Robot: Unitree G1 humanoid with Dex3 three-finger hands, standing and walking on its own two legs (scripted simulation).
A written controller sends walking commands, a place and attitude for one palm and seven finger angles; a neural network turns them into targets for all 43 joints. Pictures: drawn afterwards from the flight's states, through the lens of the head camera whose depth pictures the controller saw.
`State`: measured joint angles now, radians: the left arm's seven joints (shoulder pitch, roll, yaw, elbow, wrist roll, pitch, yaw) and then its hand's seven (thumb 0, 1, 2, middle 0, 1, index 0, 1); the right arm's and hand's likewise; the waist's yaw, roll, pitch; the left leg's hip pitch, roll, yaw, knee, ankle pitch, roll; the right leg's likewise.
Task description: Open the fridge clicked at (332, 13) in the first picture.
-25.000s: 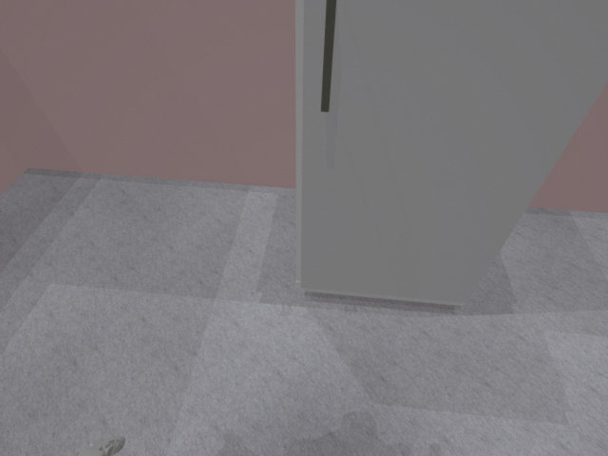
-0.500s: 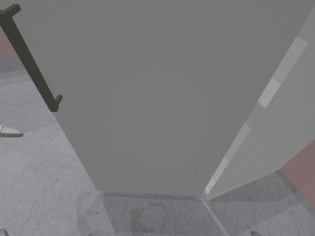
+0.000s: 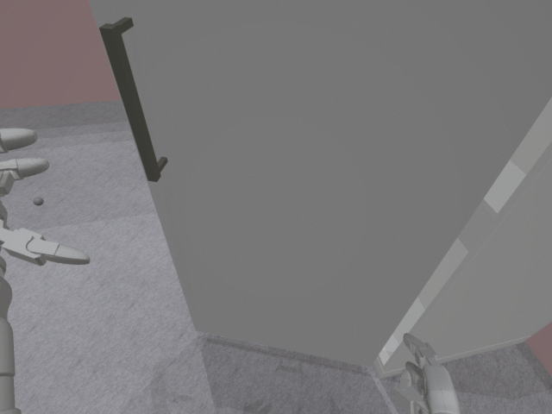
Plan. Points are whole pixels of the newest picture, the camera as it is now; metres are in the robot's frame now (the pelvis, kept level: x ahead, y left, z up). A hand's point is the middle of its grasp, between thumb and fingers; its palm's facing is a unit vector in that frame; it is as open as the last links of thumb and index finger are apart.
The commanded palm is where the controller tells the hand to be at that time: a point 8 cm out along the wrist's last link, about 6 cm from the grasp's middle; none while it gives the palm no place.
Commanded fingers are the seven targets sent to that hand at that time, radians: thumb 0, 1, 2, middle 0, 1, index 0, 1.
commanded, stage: slip the hand off the handle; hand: left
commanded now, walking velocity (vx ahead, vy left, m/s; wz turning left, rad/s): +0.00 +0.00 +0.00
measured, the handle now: (141, 109) +0.47 +0.29 +0.21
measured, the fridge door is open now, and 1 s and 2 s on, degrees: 66 66 66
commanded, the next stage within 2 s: draw the hand back to the body in 0.58 s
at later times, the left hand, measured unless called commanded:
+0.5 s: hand (34, 196) +0.28 +0.34 +0.19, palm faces +0.50 -0.84 -0.21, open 14.7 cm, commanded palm +0.24 +0.37 +0.20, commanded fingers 0.00 -0.55 0.20 -0.25 -1.15 -0.25 -1.15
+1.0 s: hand (57, 207) +0.27 +0.31 +0.19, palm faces +0.17 -0.98 -0.06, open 14.7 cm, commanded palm +0.22 +0.35 +0.19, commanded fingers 0.00 -0.55 0.20 -0.25 -1.15 -0.25 -1.15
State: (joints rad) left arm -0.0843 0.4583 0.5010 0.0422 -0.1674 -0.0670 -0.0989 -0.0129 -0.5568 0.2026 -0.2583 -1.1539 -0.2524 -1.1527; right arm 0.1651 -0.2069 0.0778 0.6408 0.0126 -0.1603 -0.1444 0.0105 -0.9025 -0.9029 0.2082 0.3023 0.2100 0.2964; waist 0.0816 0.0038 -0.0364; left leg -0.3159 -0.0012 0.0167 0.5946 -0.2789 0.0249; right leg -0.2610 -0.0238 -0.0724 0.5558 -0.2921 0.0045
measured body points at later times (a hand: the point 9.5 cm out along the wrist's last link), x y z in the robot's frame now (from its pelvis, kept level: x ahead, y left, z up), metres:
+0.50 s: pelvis +0.01 -0.03 +0.00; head +0.01 -0.04 +0.45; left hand +0.25 +0.39 +0.20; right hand +0.15 -0.29 -0.10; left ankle +0.02 +0.10 -0.73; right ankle +0.00 -0.12 -0.73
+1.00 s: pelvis +0.03 +0.00 +0.00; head +0.00 -0.02 +0.45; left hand +0.26 +0.36 +0.19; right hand +0.22 -0.24 -0.05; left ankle +0.02 +0.10 -0.73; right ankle +0.00 -0.12 -0.73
